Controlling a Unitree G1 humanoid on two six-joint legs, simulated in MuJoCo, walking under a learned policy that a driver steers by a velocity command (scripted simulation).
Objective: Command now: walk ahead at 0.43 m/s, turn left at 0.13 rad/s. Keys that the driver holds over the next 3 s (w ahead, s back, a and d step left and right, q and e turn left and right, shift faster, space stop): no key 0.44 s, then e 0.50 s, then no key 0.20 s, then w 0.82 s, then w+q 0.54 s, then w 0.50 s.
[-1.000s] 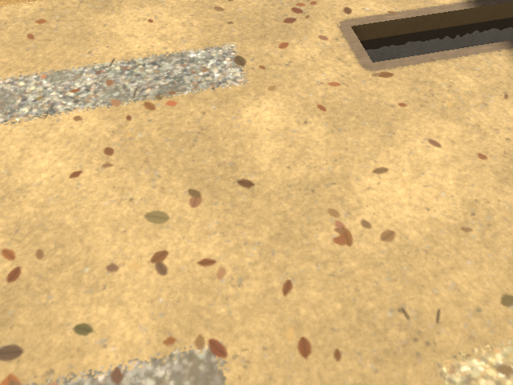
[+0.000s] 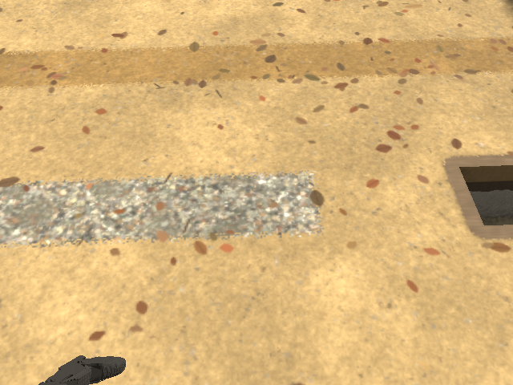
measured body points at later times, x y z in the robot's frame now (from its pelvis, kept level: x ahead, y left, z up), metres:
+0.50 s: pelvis +0.14 -0.01 +0.01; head +0.15 +0.00 +0.46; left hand +0.24 +0.25 -0.12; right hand +0.30 -0.26 -0.09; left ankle +0.18 +0.13 -0.73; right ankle +0.11 -0.11 -0.73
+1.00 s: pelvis +0.13 -0.06 +0.02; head +0.15 -0.10 +0.46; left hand +0.30 +0.20 -0.07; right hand +0.22 -0.37 -0.10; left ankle +0.16 +0.11 -0.63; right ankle +0.12 -0.12 -0.73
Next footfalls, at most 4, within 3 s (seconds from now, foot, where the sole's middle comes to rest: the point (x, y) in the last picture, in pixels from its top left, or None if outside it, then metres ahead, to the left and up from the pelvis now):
0.40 left None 0.22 0.13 -0.76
1.42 left None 0.23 0.07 -0.76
1.84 right None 0.45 -0.29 -0.76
2.40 left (293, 266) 0.82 -0.13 -0.76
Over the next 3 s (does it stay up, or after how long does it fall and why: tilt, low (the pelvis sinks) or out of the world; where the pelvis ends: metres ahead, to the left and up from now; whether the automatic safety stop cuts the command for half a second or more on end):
stays up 0.98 -0.26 0.00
